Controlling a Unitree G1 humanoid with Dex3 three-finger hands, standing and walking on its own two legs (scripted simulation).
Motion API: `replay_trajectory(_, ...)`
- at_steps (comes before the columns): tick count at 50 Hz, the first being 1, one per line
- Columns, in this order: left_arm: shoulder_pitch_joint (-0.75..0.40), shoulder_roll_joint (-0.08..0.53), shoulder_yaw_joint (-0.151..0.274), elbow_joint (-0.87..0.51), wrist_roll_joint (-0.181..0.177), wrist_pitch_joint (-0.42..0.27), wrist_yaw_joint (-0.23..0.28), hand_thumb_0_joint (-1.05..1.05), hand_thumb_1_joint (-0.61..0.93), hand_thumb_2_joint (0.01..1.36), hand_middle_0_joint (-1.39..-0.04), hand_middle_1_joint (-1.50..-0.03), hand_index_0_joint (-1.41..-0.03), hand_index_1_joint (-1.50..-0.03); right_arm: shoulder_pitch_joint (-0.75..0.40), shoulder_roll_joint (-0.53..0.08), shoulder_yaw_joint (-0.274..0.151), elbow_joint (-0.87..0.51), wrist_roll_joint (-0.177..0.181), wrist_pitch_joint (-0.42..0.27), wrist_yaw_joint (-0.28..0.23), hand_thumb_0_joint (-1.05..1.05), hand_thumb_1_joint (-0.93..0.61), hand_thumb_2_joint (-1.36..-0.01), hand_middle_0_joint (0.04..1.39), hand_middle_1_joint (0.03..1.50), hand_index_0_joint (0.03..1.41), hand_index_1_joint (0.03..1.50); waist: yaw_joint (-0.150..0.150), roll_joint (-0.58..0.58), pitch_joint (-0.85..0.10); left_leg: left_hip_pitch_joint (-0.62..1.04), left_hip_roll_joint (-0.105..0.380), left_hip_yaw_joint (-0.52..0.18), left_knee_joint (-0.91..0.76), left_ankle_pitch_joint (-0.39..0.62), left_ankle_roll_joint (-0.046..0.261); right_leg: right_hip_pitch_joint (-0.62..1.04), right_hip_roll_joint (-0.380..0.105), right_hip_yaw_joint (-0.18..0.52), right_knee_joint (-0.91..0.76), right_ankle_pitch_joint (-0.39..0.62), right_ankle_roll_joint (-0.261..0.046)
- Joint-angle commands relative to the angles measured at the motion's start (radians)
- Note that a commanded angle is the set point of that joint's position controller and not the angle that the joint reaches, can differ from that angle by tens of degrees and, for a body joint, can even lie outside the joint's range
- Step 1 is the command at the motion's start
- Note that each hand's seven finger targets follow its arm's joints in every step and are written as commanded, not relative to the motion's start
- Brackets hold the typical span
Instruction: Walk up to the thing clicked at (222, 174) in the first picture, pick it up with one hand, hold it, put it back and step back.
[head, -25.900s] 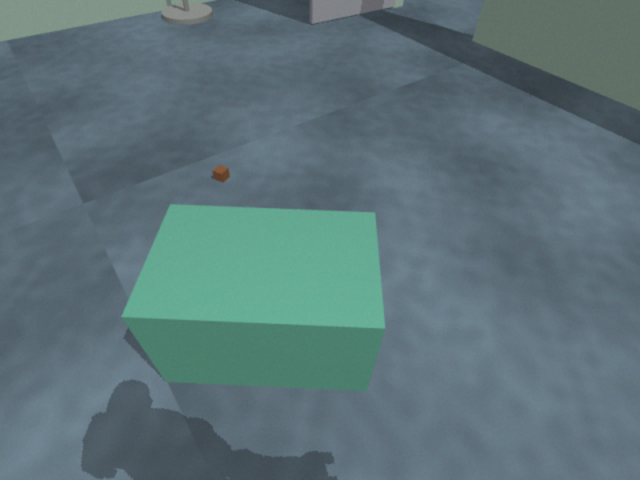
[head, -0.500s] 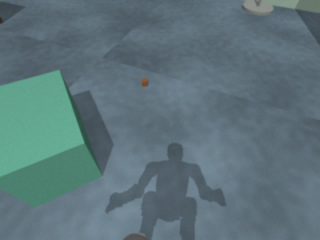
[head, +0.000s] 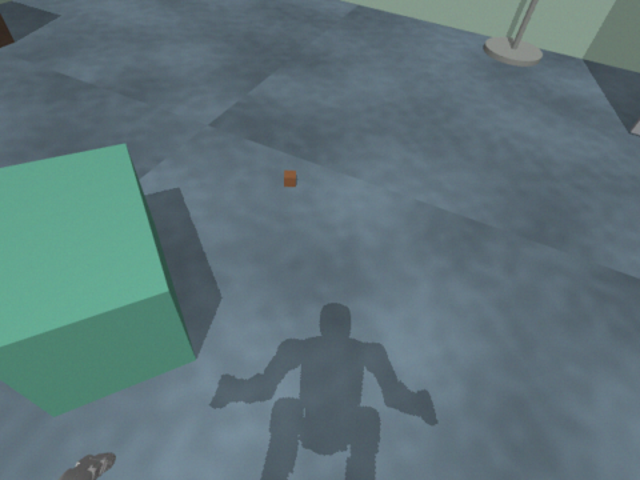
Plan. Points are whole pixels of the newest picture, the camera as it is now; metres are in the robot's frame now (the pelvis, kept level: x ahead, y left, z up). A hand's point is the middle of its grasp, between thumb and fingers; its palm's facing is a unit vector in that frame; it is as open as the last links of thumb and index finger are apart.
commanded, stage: walk up
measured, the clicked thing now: (289, 178) +1.48 +0.16 -0.73
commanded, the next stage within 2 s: stand in 1.06 s
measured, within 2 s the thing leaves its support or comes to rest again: neither
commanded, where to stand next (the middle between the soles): +0.09 -0.03 m, yaw -1 degrees
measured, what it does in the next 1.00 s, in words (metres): stands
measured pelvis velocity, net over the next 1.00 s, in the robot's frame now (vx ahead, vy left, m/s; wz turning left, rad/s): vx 0.02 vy -0.02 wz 0.06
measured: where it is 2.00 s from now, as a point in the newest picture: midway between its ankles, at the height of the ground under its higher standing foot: outside the picture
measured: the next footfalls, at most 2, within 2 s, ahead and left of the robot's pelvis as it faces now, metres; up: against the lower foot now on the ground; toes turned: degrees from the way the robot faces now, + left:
none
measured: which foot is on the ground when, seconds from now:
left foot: down 0.00-1.00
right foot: down 0.00-1.00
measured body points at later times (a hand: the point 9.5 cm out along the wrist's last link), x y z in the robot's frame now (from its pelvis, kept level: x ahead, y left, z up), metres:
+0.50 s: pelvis +0.01 -0.01 +0.01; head +0.03 +0.01 +0.46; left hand +0.08 +0.31 -0.12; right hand +0.11 -0.31 -0.11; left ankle +0.04 +0.11 -0.73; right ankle -0.02 -0.13 -0.73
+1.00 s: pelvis +0.02 -0.02 +0.01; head +0.04 -0.01 +0.46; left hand +0.09 +0.30 -0.12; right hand +0.14 -0.31 -0.11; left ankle +0.04 +0.11 -0.73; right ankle -0.02 -0.13 -0.73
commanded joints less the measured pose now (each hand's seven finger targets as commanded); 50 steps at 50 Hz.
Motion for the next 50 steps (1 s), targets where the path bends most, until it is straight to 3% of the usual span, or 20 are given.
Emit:
replay_trajectory(1, -0.014, 0.2, 0.055, -0.037, -0.001, -0.025, 0.004, 0.0, 0.9, 0.9, -0.2, -0.3, -0.2, -0.3, -0.057, -0.233, -0.052, -0.06, 0.004, -0.021, -0.01, 0.0, -0.9, -0.9, 0.2, 0.3, 0.2, 0.3, 0.019, 0.092, -0.077, -0.064, 0.12, -0.183, -0.21, 0.06, 0.06, 0.098, -0.067, 0.104, -0.157, -0.037, -0.077)
replay_trajectory(4, -0.031, 0.206, 0.057, -0.028, 0.0, -0.027, 0.002, 0.0, 0.9, 0.9, -0.2, -0.3, -0.2, -0.3, -0.044, -0.225, -0.049, -0.043, 0.002, -0.02, -0.008, 0.0, -0.9, -0.9, 0.2, 0.3, 0.2, 0.3, 0.008, 0.072, -0.1, -0.019, 0.093, -0.13, -0.188, 0.093, 0.043, 0.101, -0.099, 0.123, -0.192, -0.02, -0.086)
replay_trajectory(8, -0.046, 0.202, 0.057, -0.011, -0.001, -0.024, 0.002, 0.0, 0.9, 0.9, -0.2, -0.3, -0.2, -0.3, -0.046, -0.226, -0.05, -0.028, 0.001, -0.019, -0.008, 0.0, -0.9, -0.9, 0.2, 0.3, 0.2, 0.3, 0.006, 0.047, -0.086, 0.009, 0.097, -0.13, -0.197, 0.124, 0.047, 0.085, -0.094, 0.101, -0.213, -0.01, -0.073)
replay_trajectory(16, -0.053, 0.197, 0.064, 0.013, 0.001, -0.023, 0.006, 0.0, 0.9, 0.9, -0.2, -0.3, -0.2, -0.3, -0.026, -0.22, -0.049, 0.002, 0.007, -0.014, -0.013, 0.0, -0.9, -0.9, 0.2, 0.3, 0.2, 0.3, 0.001, 0.002, -0.101, 0.055, 0.089, -0.084, -0.152, 0.306, 0.038, 0.118, -0.118, 0.079, -0.231, 0.084, -0.078)
replay_trajectory(24, -0.061, 0.191, 0.07, 0.025, -0.001, -0.012, 0.008, 0.0, 0.9, 0.9, -0.2, -0.3, -0.2, -0.3, -0.037, -0.218, -0.049, 0.015, 0.004, -0.007, -0.016, 0.0, -0.9, -0.9, 0.2, 0.3, 0.2, 0.3, 0.008, 0.011, -0.083, 0.044, 0.091, -0.099, -0.168, 0.328, 0.042, 0.127, -0.109, 0.05, -0.221, 0.083, -0.069)
replay_trajectory(30, -0.047, 0.177, 0.071, 0.038, -0.004, -0.003, 0.006, 0.0, 0.9, 0.9, -0.2, -0.3, -0.2, -0.3, -0.062, -0.229, -0.047, 0.015, 0.001, -0.01, -0.021, 0.0, -0.9, -0.9, 0.2, 0.3, 0.2, 0.3, 0.022, 0.077, -0.101, 0.019, 0.135, -0.203, -0.241, 0.289, 0.063, 0.17, -0.065, 0.052, -0.191, 0.062, -0.05)
replay_trajectory(37, -0.054, 0.181, 0.073, 0.046, -0.001, -0.006, 0.008, 0.0, 0.9, 0.9, -0.2, -0.3, -0.2, -0.3, -0.057, -0.209, -0.045, 0.019, 0.002, -0.009, -0.023, 0.0, -0.9, -0.9, 0.2, 0.3, 0.2, 0.3, 0.016, 0.065, -0.141, 0.05, 0.111, -0.129, -0.206, 0.419, 0.04, 0.22, -0.093, 0.046, -0.206, 0.175, -0.057)
replay_trajectory(44, -0.059, 0.181, 0.079, 0.048, 0.001, -0.003, 0.01, 0.0, 0.9, 0.9, -0.2, -0.3, -0.2, -0.3, -0.066, -0.206, -0.047, 0.014, 0.005, -0.004, -0.024, 0.0, -0.9, -0.9, 0.2, 0.3, 0.2, 0.3, 0.015, 0.023, -0.12, 0.054, 0.101, -0.113, -0.175, 0.446, 0.045, 0.203, -0.095, 0.034, -0.205, 0.196, -0.055)
replay_trajectory(50, -0.069, 0.19, 0.089, 0.035, 0.005, -0.001, 0.011, 0.0, 0.9, 0.9, -0.2, -0.3, -0.2, -0.3, -0.062, -0.208, -0.052, 0.015, 0.003, 0.004, -0.021, 0.0, -0.9, -0.9, 0.2, 0.3, 0.2, 0.3, 0.012, -0.007, -0.091, 0.044, 0.075, -0.061, -0.139, 0.4, 0.034, 0.182, -0.127, 0.034, -0.226, 0.153, -0.077)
